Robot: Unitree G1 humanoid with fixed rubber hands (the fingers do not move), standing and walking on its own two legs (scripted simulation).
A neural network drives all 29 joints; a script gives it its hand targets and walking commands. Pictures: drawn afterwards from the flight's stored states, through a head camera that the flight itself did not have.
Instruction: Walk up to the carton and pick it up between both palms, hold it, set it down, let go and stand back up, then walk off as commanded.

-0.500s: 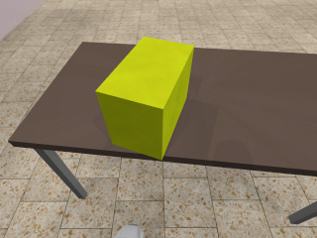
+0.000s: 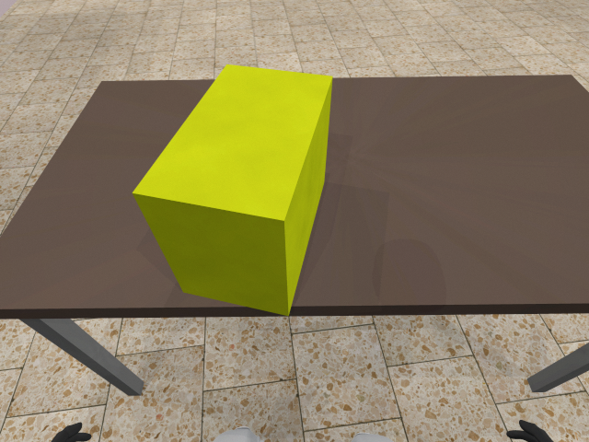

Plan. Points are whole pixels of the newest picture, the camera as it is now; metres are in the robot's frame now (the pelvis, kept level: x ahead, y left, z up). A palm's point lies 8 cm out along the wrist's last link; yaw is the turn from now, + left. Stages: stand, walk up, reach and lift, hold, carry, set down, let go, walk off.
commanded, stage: walk up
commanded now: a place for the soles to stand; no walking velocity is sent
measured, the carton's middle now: (256, 186) +0.50 +0.07 +0.05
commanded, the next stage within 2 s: none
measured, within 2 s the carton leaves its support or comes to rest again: neither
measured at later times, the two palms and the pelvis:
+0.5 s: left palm out of the picture +0.10 +0.34 -0.09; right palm out of the picture +0.07 -0.31 -0.07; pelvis +0.00 +0.02 +0.01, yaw +1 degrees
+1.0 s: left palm out of the picture +0.11 +0.32 -0.07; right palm out of the picture +0.13 -0.31 -0.08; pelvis +0.01 +0.00 +0.03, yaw +2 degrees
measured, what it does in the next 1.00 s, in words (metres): steps on the spot: left foot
